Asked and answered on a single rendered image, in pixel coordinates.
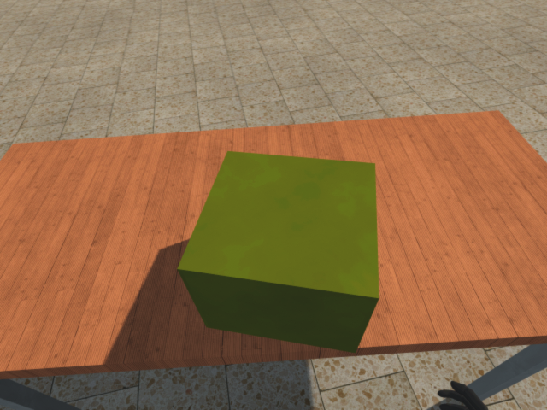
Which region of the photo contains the carton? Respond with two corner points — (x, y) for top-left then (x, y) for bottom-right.
(177, 151), (379, 353)

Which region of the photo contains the right robot hand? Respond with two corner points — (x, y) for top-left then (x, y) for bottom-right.
(438, 381), (488, 410)

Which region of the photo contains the table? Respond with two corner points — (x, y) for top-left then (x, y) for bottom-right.
(0, 110), (547, 410)

